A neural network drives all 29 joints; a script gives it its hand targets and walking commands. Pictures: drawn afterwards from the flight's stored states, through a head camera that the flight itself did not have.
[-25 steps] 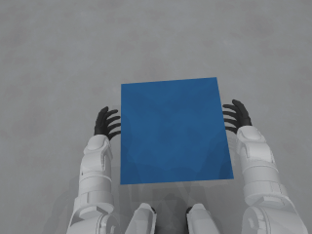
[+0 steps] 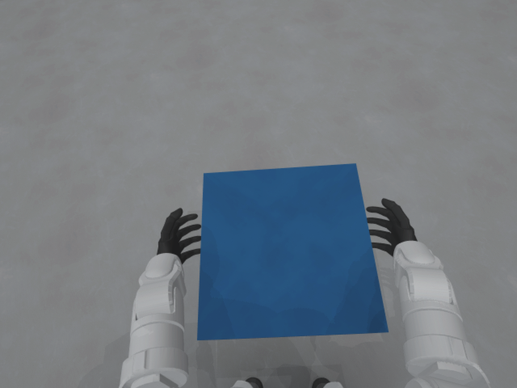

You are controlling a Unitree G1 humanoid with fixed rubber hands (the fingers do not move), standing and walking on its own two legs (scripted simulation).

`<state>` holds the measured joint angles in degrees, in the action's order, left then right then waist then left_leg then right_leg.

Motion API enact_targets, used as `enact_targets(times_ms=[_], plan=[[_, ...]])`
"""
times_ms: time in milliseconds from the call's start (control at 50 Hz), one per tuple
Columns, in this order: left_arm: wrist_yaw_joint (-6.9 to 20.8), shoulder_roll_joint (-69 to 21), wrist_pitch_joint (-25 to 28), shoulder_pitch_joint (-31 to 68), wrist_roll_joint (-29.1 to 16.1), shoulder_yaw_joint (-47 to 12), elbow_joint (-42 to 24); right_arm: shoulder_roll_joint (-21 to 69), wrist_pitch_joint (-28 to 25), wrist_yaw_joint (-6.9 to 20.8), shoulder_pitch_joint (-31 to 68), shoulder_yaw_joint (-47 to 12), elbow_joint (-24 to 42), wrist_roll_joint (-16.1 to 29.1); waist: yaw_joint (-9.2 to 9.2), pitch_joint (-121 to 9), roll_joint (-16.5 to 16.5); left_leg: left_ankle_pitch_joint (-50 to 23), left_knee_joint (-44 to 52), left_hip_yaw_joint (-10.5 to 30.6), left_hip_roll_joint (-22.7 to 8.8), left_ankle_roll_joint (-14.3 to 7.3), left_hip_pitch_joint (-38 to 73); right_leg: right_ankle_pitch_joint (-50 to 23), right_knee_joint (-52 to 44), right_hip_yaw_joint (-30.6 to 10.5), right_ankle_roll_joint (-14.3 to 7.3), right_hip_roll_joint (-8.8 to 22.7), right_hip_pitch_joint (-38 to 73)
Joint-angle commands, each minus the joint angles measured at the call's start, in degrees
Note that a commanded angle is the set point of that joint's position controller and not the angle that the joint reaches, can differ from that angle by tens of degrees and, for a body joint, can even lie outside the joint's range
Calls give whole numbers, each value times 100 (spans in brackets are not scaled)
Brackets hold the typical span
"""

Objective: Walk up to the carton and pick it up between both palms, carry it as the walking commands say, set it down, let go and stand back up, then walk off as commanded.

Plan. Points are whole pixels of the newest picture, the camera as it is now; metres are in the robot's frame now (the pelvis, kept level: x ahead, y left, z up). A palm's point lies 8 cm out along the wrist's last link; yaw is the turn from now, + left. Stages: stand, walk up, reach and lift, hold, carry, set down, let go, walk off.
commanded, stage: reach and lift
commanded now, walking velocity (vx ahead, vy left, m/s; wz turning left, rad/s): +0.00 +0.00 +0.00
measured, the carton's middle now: (284, 254) +0.37 +0.01 -0.12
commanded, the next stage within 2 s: hold in 1.96 s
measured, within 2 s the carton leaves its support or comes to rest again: neither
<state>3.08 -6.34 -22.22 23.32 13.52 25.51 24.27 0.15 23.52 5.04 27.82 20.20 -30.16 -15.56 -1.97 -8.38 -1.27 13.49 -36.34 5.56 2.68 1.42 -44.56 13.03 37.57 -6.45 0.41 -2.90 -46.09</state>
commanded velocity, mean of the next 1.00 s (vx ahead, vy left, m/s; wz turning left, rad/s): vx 0.00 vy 0.00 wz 0.00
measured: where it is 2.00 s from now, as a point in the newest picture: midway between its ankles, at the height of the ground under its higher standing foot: outside the picture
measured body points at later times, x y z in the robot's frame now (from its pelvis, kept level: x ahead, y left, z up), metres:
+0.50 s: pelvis +0.02 +0.00 +0.03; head +0.03 -0.01 +0.48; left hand +0.32 +0.20 +0.03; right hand +0.35 -0.18 +0.03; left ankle +0.03 +0.13 -0.71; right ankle +0.03 -0.12 -0.71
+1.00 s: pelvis +0.02 +0.00 +0.04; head -0.03 -0.01 +0.48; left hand +0.31 +0.20 +0.08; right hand +0.33 -0.17 +0.08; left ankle +0.03 +0.13 -0.71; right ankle +0.03 -0.12 -0.71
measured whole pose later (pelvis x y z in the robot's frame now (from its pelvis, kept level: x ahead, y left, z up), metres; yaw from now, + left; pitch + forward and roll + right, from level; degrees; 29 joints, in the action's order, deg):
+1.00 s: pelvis +0.02 +0.00 +0.04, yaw +0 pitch -5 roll +0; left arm 2.9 -5.8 -40.3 14.5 16.9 19.1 13.8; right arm 3.8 40.4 4.5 17.5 15.7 -18.0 -16.5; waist -1.4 -2.7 -0.5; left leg 8.3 -15.1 6.4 1.1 1.0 -2.3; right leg 8.2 16.6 -5.6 -0.5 -2.1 -3.7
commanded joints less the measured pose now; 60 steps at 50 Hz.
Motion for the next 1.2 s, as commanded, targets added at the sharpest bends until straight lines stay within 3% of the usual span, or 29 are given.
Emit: enact_targets(times_ms=[0,300,660,880,1180], plan=[[1621,-4854,-41,2733,-948,-3502,223,5147,-268,1687,2646,-3130,185,1084,47,-3136,249,-1643,395,-407,276,-79,1876,-1678,-428,388,-47,-216,2237],[1540,-4862,-406,2324,-1026,-3695,-43,5131,63,1736,2262,-3344,459,1233,18,-2338,197,-1539,1195,-331,253,-68,2874,-1554,-1207,383,-63,-221,3224],[1590,-4787,-1240,2133,-1300,-3952,-669,5254,825,1654,2049,-3577,1054,1513,-52,-1176,189,-1428,1951,-347,221,-57,3846,-1386,-1967,335,-67,-216,4322],[1605,-4729,-1670,2185,-1323,-4121,-1101,5332,1317,1583,2061,-3671,1593,1590,56,-656,145,-1210,2300,-335,258,-58,4234,-1227,-2269,351,-51,-215,4674],[1691,-4740,-1700,2378,-1172,-3838,-903,5340,1484,1647,2191,-3456,1522,1525,184,-550,113,-873,2365,-318,283,-83,4207,-1010,-2343,378,-37,-211,4670]])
